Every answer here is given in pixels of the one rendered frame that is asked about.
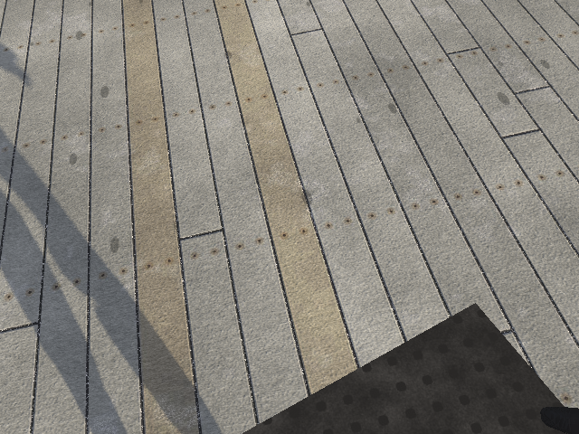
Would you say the right robot hand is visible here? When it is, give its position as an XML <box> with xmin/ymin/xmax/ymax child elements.
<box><xmin>540</xmin><ymin>407</ymin><xmax>579</xmax><ymax>434</ymax></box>

